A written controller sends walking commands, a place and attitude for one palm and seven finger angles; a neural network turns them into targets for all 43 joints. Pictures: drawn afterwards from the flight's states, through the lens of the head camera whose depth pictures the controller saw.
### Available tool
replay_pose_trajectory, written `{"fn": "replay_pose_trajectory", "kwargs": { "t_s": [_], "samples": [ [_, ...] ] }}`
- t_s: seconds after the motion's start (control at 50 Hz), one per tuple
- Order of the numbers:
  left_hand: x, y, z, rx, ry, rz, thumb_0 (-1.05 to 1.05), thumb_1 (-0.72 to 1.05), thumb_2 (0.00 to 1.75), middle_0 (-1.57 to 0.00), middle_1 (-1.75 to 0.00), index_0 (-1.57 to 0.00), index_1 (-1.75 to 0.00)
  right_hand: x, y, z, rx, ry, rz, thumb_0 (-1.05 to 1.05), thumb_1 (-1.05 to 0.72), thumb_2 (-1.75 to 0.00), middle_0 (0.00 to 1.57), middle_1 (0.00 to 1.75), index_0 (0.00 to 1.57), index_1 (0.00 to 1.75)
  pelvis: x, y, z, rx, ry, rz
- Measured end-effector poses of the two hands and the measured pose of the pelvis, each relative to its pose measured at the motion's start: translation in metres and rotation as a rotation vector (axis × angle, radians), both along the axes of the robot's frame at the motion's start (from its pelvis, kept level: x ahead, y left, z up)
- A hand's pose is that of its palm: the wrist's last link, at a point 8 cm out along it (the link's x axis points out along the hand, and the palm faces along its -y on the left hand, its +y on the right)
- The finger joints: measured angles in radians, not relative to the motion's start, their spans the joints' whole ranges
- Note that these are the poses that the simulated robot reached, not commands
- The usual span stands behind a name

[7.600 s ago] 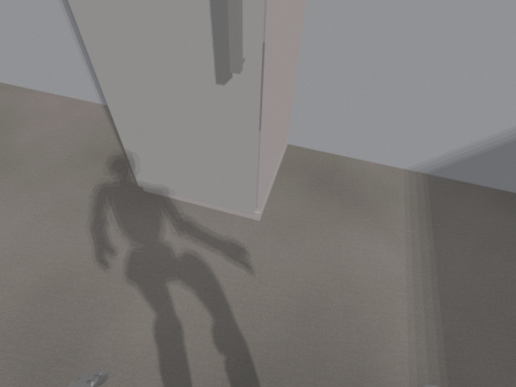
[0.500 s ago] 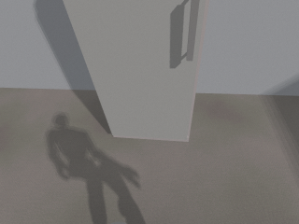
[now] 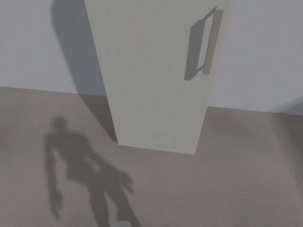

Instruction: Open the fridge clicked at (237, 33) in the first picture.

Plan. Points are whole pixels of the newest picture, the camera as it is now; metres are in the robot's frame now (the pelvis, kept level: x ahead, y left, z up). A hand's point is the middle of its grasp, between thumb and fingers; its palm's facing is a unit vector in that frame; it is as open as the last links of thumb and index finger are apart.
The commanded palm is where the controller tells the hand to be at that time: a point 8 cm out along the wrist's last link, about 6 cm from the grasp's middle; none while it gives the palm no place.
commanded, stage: take the last steps up to it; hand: right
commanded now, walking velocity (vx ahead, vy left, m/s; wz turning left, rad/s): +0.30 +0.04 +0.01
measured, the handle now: (211, 42) +0.81 -0.14 +0.16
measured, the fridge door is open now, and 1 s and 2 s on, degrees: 0 0 0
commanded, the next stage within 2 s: come to a stop and stand still in 0.92 s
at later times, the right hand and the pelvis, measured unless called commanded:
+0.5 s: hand out of the picture +0.11 -0.04 -0.16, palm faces +0.12 +0.96 -0.26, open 7.2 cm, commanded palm none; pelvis +0.12 +0.14 -0.01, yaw -2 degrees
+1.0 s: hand out of the picture +0.15 -0.03 -0.19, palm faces +0.23 +0.96 -0.16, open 7.3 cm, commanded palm none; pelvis +0.29 +0.08 -0.03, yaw -4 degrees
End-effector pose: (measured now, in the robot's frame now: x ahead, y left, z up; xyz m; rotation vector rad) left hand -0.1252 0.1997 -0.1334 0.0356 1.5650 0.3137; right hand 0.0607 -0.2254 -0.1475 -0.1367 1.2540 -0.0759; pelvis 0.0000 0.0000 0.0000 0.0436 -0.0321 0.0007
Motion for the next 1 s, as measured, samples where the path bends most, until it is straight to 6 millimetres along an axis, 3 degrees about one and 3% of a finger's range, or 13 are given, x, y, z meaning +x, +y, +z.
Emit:
{"fn": "replay_pose_trajectory", "kwargs": {
  "t_s": [0.18,0.3,0.34,0.42,0.52,0.66,0.8,0.86,0.92,1.0],
  "samples": [
    [0.051,0.055,-0.011,-0.025,-0.049,-0.007,0.01,0.91,0.9,-0.21,-0.3,-0.2,-0.3,0.056,0.063,0.008,-0.001,-0.051,0.033,0.0,-0.91,-0.9,0.2,0.29,0.2,0.3,0.032,0.053,-0.003,-0.031,0.016,0.013],
    [0.1,0.111,-0.042,-0.065,-0.052,-0.052,0.01,0.91,0.9,-0.2,-0.3,-0.2,-0.3,0.093,0.109,0.0,-0.043,-0.133,0.01,0.0,-0.91,-0.9,0.2,0.29,0.2,0.3,0.066,0.104,-0.025,-0.061,0.02,0.012],
    [0.127,0.13,-0.046,-0.068,-0.064,-0.09,0.01,0.91,0.9,-0.2,-0.3,-0.2,-0.3,0.088,0.12,0.002,-0.053,-0.13,-0.037,0.0,-0.92,-0.9,0.2,0.29,0.2,0.3,0.076,0.114,-0.024,-0.05,0.008,-0.01],
    [0.197,0.163,-0.039,-0.052,-0.155,-0.156,0.01,0.91,0.9,-0.2,-0.3,-0.2,-0.3,0.068,0.123,0.014,-0.111,-0.077,-0.122,-0.02,-0.96,-0.9,0.21,0.3,0.21,0.3,0.1,0.131,-0.014,-0.063,-0.001,-0.029],
    [0.285,0.183,-0.03,-0.035,-0.276,-0.208,0.01,0.92,0.9,-0.2,-0.3,-0.2,-0.3,0.028,0.145,0.017,-0.105,0.095,-0.168,-0.02,-0.94,-0.9,0.2,0.29,0.2,0.3,0.13,0.143,-0.006,-0.071,0.002,-0.04],
    [0.381,0.171,-0.027,-0.066,-0.328,-0.304,0.01,0.92,0.9,-0.2,-0.3,-0.19,-0.3,-0.014,0.191,0.016,-0.021,0.305,-0.269,0.0,-0.92,-0.9,0.2,0.29,0.2,0.3,0.174,0.144,-0.007,-0.065,0.012,-0.064],
    [0.472,0.125,-0.03,-0.114,-0.364,-0.406,0.01,0.91,0.9,-0.2,-0.3,-0.19,-0.3,-0.018,0.213,0.019,0.048,0.459,-0.356,0.0,-0.91,-0.9,0.2,0.29,0.2,0.3,0.222,0.127,-0.015,-0.063,0.028,-0.081],
    [0.512,0.099,-0.032,-0.127,-0.396,-0.437,0.01,0.91,0.9,-0.2,-0.3,-0.2,-0.3,-0.006,0.207,0.017,0.064,0.508,-0.371,0.0,-0.91,-0.9,0.21,0.3,0.2,0.3,0.246,0.114,-0.021,-0.066,0.037,-0.086],
    [0.543,0.078,-0.038,-0.113,-0.445,-0.442,0.01,0.91,0.9,-0.2,-0.3,-0.2,-0.3,0.018,0.187,0.006,0.072,0.532,-0.368,0.0,-0.91,-0.9,0.21,0.3,0.21,0.3,0.271,0.096,-0.031,-0.055,0.034,-0.094],
    [0.546,0.07,-0.036,-0.088,-0.447,-0.394,0.01,0.91,0.9,-0.2,-0.3,-0.2,-0.3,0.083,0.143,-0.009,0.031,0.429,-0.319,0.0,-0.91,-0.9,0.21,0.3,0.2,0.3,0.292,0.081,-0.029,-0.058,0.007,-0.08]
  ]
}}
